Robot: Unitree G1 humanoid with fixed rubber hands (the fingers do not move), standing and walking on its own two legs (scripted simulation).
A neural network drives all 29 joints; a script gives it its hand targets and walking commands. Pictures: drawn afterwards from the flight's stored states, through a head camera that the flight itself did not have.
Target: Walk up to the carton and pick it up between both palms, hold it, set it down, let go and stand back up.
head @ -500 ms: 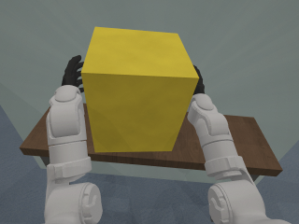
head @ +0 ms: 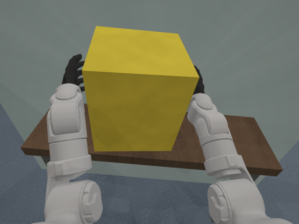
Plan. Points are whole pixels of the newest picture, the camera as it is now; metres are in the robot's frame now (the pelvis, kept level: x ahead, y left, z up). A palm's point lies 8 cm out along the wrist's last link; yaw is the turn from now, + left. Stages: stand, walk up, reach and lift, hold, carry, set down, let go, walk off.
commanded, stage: hold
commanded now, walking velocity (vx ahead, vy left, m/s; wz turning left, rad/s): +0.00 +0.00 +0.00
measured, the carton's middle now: (136, 92) +0.39 +0.01 +0.20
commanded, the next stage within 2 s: set down in 1.32 s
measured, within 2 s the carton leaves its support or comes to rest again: neither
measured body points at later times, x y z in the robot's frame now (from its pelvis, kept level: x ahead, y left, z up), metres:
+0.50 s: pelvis +0.00 +0.00 +0.00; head -0.04 +0.02 +0.45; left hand +0.38 +0.16 +0.23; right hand +0.38 -0.15 +0.21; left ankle +0.01 +0.10 -0.75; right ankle +0.05 -0.11 -0.75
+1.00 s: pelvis +0.00 +0.00 +0.00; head -0.04 +0.02 +0.45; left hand +0.38 +0.16 +0.23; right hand +0.38 -0.15 +0.21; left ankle +0.01 +0.10 -0.75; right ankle +0.05 -0.11 -0.75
